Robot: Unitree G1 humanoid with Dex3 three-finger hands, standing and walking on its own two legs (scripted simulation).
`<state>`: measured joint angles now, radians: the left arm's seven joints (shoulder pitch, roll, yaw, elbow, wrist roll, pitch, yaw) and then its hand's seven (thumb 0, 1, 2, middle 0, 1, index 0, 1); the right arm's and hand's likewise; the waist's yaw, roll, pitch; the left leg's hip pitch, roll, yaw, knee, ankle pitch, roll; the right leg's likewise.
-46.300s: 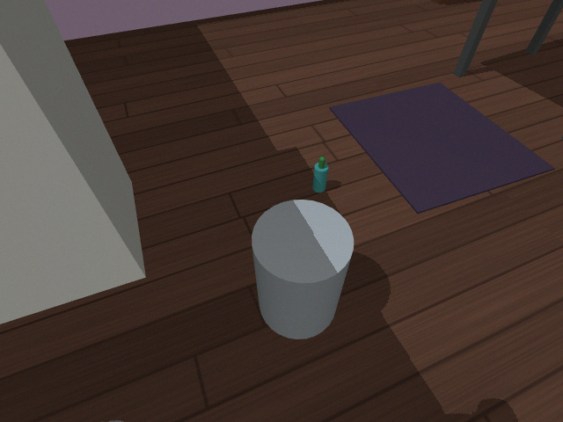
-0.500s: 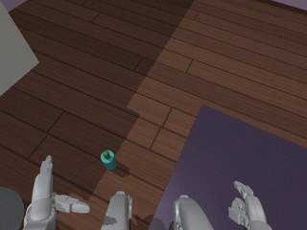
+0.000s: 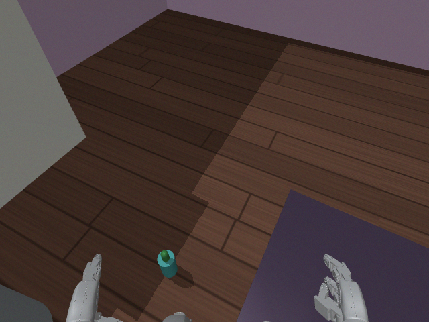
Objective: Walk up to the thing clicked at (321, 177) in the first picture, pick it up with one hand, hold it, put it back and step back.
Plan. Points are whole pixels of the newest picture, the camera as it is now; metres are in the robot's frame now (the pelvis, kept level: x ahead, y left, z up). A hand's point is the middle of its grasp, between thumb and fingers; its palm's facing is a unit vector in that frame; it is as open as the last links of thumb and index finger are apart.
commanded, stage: home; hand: left
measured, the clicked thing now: (167, 261) +0.43 +0.20 -0.62
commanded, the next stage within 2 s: stand in 1.42 s
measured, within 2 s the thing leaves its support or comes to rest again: neither
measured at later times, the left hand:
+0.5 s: hand (123, 303) +0.17 +0.18 -0.05, palm faces +0.10 -0.96 -0.27, open 17.6 cm
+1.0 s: hand (126, 306) +0.17 +0.17 -0.05, palm faces +0.11 -0.96 -0.27, open 17.5 cm
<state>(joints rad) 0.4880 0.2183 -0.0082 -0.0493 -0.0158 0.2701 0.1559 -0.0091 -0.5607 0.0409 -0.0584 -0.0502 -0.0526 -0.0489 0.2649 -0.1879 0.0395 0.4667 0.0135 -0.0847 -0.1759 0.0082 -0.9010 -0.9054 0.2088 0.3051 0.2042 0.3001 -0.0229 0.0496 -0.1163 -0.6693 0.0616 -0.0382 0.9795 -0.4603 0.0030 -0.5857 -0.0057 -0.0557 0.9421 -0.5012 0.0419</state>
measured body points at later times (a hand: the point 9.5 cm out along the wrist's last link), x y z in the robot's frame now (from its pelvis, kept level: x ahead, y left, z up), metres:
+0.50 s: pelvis +0.00 +0.00 +0.00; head +0.02 +0.01 +0.45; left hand +0.16 +0.23 -0.03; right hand +0.16 -0.24 -0.07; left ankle +0.02 +0.11 -0.69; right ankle -0.02 -0.15 -0.68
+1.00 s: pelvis +0.00 -0.01 +0.00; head +0.02 +0.00 +0.45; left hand +0.16 +0.22 -0.03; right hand +0.16 -0.25 -0.06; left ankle +0.02 +0.11 -0.69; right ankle -0.02 -0.15 -0.68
